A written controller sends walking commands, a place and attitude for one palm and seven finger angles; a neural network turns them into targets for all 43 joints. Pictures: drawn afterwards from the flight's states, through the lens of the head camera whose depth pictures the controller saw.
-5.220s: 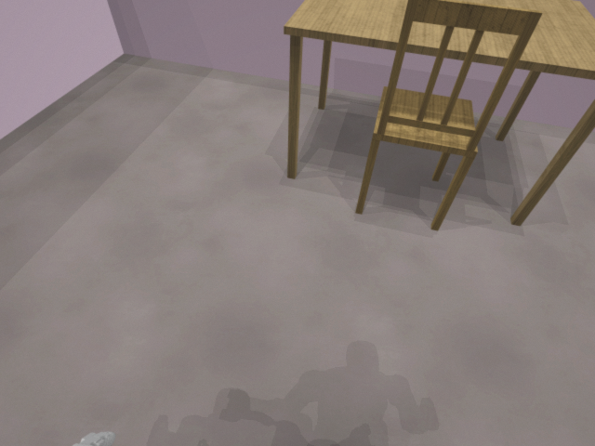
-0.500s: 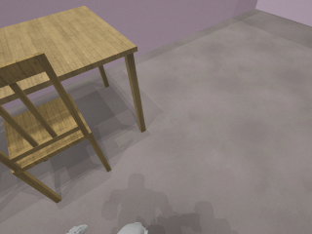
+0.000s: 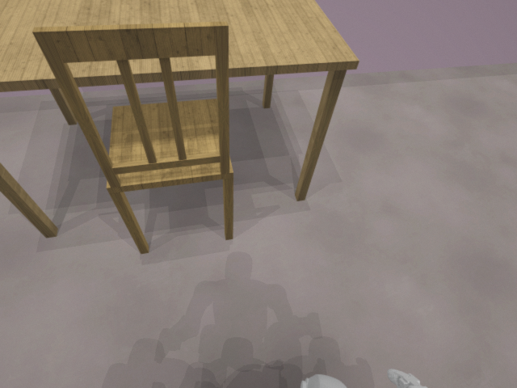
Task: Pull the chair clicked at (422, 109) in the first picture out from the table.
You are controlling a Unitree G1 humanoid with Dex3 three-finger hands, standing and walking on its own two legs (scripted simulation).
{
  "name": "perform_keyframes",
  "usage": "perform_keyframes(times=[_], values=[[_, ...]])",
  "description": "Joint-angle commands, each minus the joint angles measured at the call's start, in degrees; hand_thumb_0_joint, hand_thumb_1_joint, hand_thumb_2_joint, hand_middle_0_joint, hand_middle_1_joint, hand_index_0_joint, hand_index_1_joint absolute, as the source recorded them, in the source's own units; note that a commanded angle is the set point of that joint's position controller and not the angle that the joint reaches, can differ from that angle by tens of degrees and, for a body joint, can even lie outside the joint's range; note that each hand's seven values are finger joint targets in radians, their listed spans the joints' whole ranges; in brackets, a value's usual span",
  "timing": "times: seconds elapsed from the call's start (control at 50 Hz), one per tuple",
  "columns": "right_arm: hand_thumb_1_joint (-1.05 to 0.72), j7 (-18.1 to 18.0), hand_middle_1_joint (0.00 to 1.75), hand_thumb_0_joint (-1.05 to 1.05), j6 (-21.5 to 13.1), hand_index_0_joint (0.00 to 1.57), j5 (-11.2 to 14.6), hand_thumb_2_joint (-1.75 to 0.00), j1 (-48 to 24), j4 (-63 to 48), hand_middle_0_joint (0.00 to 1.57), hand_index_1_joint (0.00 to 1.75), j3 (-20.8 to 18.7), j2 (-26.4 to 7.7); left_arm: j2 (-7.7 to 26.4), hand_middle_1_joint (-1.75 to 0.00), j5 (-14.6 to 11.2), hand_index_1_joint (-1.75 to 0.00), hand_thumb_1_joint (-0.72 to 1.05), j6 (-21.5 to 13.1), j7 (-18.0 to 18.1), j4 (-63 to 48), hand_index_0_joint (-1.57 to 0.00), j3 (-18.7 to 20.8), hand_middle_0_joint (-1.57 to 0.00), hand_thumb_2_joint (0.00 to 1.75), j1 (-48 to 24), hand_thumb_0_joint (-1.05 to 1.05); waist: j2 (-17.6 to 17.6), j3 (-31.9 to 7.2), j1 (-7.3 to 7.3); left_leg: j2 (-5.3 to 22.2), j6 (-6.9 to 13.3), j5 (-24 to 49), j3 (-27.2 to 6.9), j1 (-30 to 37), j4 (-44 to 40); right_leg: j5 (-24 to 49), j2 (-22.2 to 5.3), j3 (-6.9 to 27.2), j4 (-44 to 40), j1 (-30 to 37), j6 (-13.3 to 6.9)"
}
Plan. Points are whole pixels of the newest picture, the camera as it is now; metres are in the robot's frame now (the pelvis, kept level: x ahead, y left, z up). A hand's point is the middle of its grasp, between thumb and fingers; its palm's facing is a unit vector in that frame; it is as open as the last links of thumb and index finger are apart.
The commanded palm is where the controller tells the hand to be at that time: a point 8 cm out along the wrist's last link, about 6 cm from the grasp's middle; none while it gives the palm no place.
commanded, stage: turn to face it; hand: left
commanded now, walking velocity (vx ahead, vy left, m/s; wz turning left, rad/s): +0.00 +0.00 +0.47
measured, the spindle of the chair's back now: (139, 118) +0.69 +0.36 -0.07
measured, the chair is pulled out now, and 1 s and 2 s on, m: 0.00 0.00 0.00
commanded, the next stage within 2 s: take the last steps up to it in 0.40 s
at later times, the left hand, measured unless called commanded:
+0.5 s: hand out of the picture +0.04 +0.16 -0.14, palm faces +0.22 -0.94 -0.26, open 7.4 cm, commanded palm none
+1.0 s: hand out of the picture +0.02 +0.21 -0.17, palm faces +0.29 -0.94 -0.18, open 7.4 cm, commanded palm none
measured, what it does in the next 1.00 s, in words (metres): steps on the spot, turning left: right foot, then left foot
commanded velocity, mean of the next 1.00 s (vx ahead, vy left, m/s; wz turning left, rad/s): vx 0.16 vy -0.02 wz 0.17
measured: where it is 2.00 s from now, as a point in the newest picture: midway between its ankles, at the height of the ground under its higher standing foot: (244, 352)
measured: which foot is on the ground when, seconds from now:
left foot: down 0.00-0.26, up 0.28-0.66, down 0.68-1.00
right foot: up 0.00-0.24, down 0.26-0.68, up 0.70-1.00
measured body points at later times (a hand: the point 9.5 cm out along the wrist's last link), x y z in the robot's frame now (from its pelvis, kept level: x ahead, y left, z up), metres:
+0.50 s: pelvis +0.00 -0.04 +0.01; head +0.03 -0.06 +0.46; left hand +0.03 +0.21 -0.12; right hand +0.11 -0.27 -0.15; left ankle -0.06 +0.10 -0.66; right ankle +0.01 -0.13 -0.73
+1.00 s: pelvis +0.06 +0.02 +0.01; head +0.07 +0.04 +0.46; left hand +0.01 +0.26 -0.15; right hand +0.08 -0.20 -0.14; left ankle -0.05 +0.09 -0.73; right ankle +0.16 -0.09 -0.68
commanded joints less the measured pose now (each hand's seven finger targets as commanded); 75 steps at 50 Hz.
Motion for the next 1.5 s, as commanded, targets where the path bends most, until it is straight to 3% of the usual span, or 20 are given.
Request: perform_keyframes(times=[0.0,0.12,0.2,0.22,0.24,0.26,0.36,0.54,0.62,0.66,0.68,0.8,1.04,1.1,1.12,1.14,1.16,1.22,1.28,1.48], values=[[-0.90,-0.87,0.30,0.00,-1.10,0.20,-0.01,-0.90,1.24,-3.10,0.20,0.30,-3.54,-12.55,2.71,-0.30,-0.40,-0.30,0.90,-2.26,-0.04,-6.25,-0.20,0.52,-0.20,0.90,-1.82,0.00,11.34,-7.32,-2.21,12.05,8.11,28.77,-11.69,7.92,-12.68,2.33,1.13,2.29,-2.68,-2.84,0.65],[-0.90,-0.79,0.30,0.00,-0.40,0.20,-0.38,-0.90,3.25,-2.28,0.20,0.30,-3.90,-12.55,1.29,-0.30,-0.72,-0.30,0.90,-2.80,0.41,-7.82,-0.20,-0.06,-0.20,0.90,-4.27,0.00,12.02,-6.98,-3.19,11.53,8.93,29.89,-17.02,6.67,-11.14,1.06,4.55,1.81,-15.90,3.73,-0.42],[-0.90,-0.67,0.30,0.00,-0.26,0.20,0.14,-0.90,1.84,-2.62,0.20,0.30,-3.85,-11.13,2.21,-0.30,-0.89,-0.30,0.90,-3.92,0.96,-6.73,-0.20,0.03,-0.20,0.90,1.41,0.00,10.31,-9.15,0.03,8.76,5.72,27.94,-17.32,1.42,-4.82,13.39,5.27,1.60,-35.47,17.29,-1.38],[-0.90,-0.40,0.30,0.00,-0.41,0.20,0.60,-0.90,3.13,-2.65,0.20,0.30,-3.54,-8.68,4.76,-0.30,-0.39,-0.30,0.90,-4.70,1.25,-6.29,-0.20,0.50,-0.20,0.90,2.93,0.00,3.37,-10.04,0.40,5.11,2.21,17.90,-14.12,-5.31,1.37,19.39,-0.86,7.32,-42.05,25.50,-2.89],[-0.90,-0.12,0.30,0.00,-0.49,0.20,0.86,-0.90,3.84,-3.99,0.20,0.30,-2.64,-4.52,10.07,-0.30,0.53,-0.30,0.90,-5.22,1.66,-6.21,-0.20,1.46,-0.20,0.90,4.00,0.00,-13.63,-9.61,0.68,-4.14,-2.50,-8.48,-4.15,-16.64,13.65,29.92,-16.34,22.50,-44.67,30.19,-9.04],[-0.90,-0.61,0.30,0.00,0.30,0.20,0.27,-0.90,2.87,-4.14,0.20,0.30,-3.32,-6.60,10.38,-0.30,-0.09,-0.30,0.90,-5.04,1.68,-6.41,-0.20,1.29,-0.20,0.90,4.22,0.00,-12.90,-9.70,1.33,-2.64,-2.70,-17.35,-6.69,-15.41,23.56,36.76,-21.46,22.81,-44.49,23.99,-13.62],[-0.90,0.41,0.30,0.00,1.35,0.20,0.17,-0.90,5.03,0.70,0.20,0.30,-3.17,-5.58,3.79,-0.30,-0.02,-0.30,0.90,-5.15,1.64,-7.43,-0.20,-0.20,-0.20,0.90,-3.63,0.00,-7.00,-3.80,-2.40,0.21,-4.20,-4.16,-4.22,-14.90,35.16,34.14,-10.18,6.02,-43.58,17.65,-12.20],[-0.90,0.37,0.30,0.00,0.14,0.20,0.24,-0.90,0.75,1.26,0.20,0.30,-1.24,-2.91,6.46,-0.30,0.62,-0.30,0.90,-5.07,1.19,-1.90,-0.20,0.62,-0.20,0.90,3.57,0.00,-8.85,-5.74,1.55,0.26,-3.26,-7.76,1.42,-6.61,10.60,26.36,-11.86,5.86,-44.34,21.88,-13.51],[-0.90,0.15,0.30,0.00,-1.85,0.20,-0.26,-0.90,9.57,4.34,0.20,0.30,-1.04,-3.55,5.12,-0.30,0.00,-0.30,0.90,-4.79,0.34,0.00,-0.20,0.18,-0.20,0.90,1.71,0.00,-4.19,-4.56,-2.76,-0.21,-0.98,-0.07,4.02,10.70,-8.81,0.20,-7.66,2.04,-40.71,9.70,-9.29],[-0.90,-0.59,0.30,0.00,-2.33,0.20,-0.91,-0.90,18.15,5.99,0.20,0.30,-2.90,-12.62,-2.03,-0.30,-0.09,-0.30,0.90,-4.46,-0.65,-2.51,-0.20,-1.47,-0.20,0.90,0.46,0.00,21.85,-3.26,-6.25,19.39,6.62,-13.96,-24.71,18.50,-22.42,-7.01,3.67,-6.75,-16.13,-8.80,-4.08],[-0.90,-0.97,0.30,0.00,-2.21,0.20,-0.78,-0.90,18.49,6.18,0.20,0.30,-2.84,-13.03,-0.50,-0.30,0.53,-0.30,0.90,-4.68,-0.58,-3.76,-0.20,-1.45,-0.20,0.90,-3.01,0.00,18.26,-0.53,-7.09,22.35,10.24,-19.13,-30.24,13.58,-25.88,-7.48,2.94,-1.25,-8.94,-11.35,-5.07],[-0.90,-2.19,0.30,0.00,-4.92,0.20,0.25,-0.90,12.99,6.51,0.20,0.30,-0.47,-5.38,-1.15,-0.30,0.34,-0.30,0.90,-5.00,-1.82,2.56,-0.20,-1.42,-0.20,0.90,1.84,0.00,9.38,0.86,-1.69,13.26,8.14,8.65,-9.74,11.28,-24.52,10.68,0.76,2.03,-1.39,-8.51,-3.75],[-0.90,-2.57,0.30,0.00,-5.18,0.20,-0.67,-0.90,19.84,12.40,0.20,0.30,-1.26,-4.66,-4.01,-0.30,-0.19,-0.30,0.90,-5.53,-1.96,0.79,-0.20,-1.41,-0.20,0.90,-8.09,0.00,10.44,5.21,-3.96,15.32,8.24,21.03,-5.44,11.80,-20.40,11.40,2.13,-1.98,-22.83,-1.76,-5.25],[-0.90,-2.50,0.30,0.00,-5.10,0.20,-0.25,-0.90,18.00,12.92,0.20,0.30,-1.25,-5.02,-1.90,-0.30,0.06,-0.30,0.90,-6.57,-1.76,4.35,-0.20,-0.29,-0.20,0.90,4.06,0.00,5.21,-1.04,2.11,11.63,5.46,26.41,-2.04,7.18,-6.33,15.08,5.76,-4.16,-31.92,17.73,-6.95],[-0.90,-2.03,0.30,0.00,-5.41,0.20,0.34,-0.90,18.30,12.74,0.20,0.30,-1.19,-3.62,1.58,-0.30,0.46,-0.30,0.90,-7.40,-1.28,7.02,-0.20,0.62,-0.20,0.90,12.62,0.00,-0.76,-6.42,5.74,7.93,3.24,21.71,1.31,-0.07,7.93,13.34,-0.07,3.26,-34.70,30.46,-9.34],[-0.90,-1.60,0.30,0.00,-5.87,0.20,0.96,-0.90,20.98,11.12,0.20,0.30,-0.50,0.18,7.84,-0.30,0.45,-0.30,0.90,-7.90,-0.49,8.51,-0.20,2.14,-0.20,0.90,19.73,0.00,-15.79,-14.34,6.43,-0.71,0.52,-8.13,4.60,-13.46,27.16,16.33,-16.30,27.72,-42.72,42.09,-15.67],[-0.90,-1.68,0.30,0.00,-5.10,0.20,1.31,-0.90,18.07,9.72,0.20,0.30,-0.68,-1.67,8.91,-0.30,-0.74,-0.30,0.90,-7.71,-0.23,8.41,-0.20,1.94,-0.20,0.90,19.70,0.00,-13.75,-14.50,6.21,-0.30,1.96,-15.76,-1.72,-15.04,38.50,10.20,-19.63,34.75,-48.97,36.53,-18.79],[-0.90,-0.96,0.30,0.00,-4.59,0.20,0.05,-0.90,11.82,8.97,0.20,0.30,-1.17,0.32,0.26,-0.30,-0.37,-0.30,0.90,-7.78,0.44,4.45,-0.20,-0.21,-0.20,0.90,4.64,0.00,0.60,-1.85,0.75,5.99,1.61,-1.83,-3.91,-17.79,40.13,5.27,-13.63,19.58,-51.87,17.46,-16.50],[-0.90,-0.80,0.30,0.00,-3.04,0.20,-0.46,-0.90,16.26,10.47,0.20,0.30,-0.82,2.60,-3.47,-0.30,0.13,-0.30,0.90,-8.71,0.72,4.53,-0.20,-1.26,-0.20,0.90,2.94,0.00,-1.29,-1.75,-3.19,6.56,-0.24,1.11,-1.60,-13.08,32.52,21.61,-9.71,7.59,-52.04,11.91,-15.05],[-0.90,0.18,0.30,0.00,-4.02,0.20,-0.05,-0.90,4.92,5.98,0.20,0.30,-0.20,1.82,0.04,-0.30,0.12,-0.30,0.90,-8.25,0.38,6.78,-0.20,-1.15,-0.20,0.90,6.58,0.00,-2.69,-1.10,-0.64,3.24,-0.69,3.87,3.22,-7.00,5.24,30.88,-7.71,4.51,-48.07,17.85,-15.04]])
